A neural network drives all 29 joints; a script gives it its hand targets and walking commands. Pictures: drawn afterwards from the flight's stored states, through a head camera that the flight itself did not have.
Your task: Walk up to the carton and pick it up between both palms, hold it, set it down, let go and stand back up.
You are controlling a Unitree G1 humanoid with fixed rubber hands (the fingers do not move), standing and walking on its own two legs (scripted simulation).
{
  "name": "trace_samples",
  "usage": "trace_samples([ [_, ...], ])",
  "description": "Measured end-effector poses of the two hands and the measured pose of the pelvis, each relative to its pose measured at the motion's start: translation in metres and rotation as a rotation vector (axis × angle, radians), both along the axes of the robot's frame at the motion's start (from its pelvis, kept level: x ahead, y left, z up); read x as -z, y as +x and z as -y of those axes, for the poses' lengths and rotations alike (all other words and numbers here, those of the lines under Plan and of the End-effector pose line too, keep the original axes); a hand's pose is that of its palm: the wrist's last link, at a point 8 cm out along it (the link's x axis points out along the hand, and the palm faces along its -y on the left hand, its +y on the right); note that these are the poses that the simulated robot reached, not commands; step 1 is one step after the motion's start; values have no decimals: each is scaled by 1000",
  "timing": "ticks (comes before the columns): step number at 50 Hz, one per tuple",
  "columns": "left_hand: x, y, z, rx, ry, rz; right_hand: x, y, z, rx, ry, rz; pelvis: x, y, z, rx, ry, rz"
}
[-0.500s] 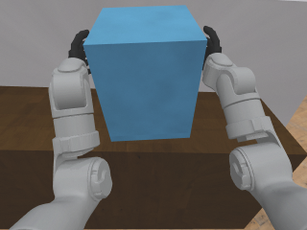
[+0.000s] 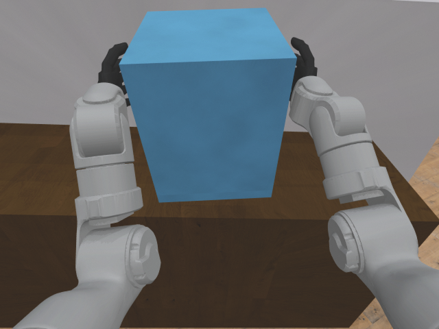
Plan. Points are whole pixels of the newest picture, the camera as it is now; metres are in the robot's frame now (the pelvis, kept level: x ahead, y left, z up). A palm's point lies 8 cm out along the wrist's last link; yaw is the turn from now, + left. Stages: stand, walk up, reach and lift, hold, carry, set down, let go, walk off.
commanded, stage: hold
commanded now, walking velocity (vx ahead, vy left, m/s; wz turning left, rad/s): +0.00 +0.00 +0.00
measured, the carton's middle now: (211, 107) +0.39 +0.00 +0.27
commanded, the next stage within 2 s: set down in 0.76 s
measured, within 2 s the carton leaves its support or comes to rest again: neither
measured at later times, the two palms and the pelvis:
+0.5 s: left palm (112, 94) +0.36 +0.15 +0.30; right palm (302, 86) +0.36 -0.15 +0.31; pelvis +0.00 +0.00 +0.00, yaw +0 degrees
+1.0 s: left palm (110, 82) +0.37 +0.15 +0.32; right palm (303, 78) +0.36 -0.14 +0.33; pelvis +0.00 +0.00 +0.00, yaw +1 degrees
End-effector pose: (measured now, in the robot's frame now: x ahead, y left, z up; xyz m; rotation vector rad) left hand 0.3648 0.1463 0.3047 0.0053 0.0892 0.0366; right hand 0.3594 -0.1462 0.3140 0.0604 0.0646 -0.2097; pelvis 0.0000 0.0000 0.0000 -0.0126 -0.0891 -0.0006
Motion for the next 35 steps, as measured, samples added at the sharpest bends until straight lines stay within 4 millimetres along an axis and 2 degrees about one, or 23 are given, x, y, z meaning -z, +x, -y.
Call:
trace_samples([
  [35, 0, 0, 0, 0, 1, 0, 0, 0, 0, 0, 1, -1, 0, 0, 0, -3, 0, 0],
])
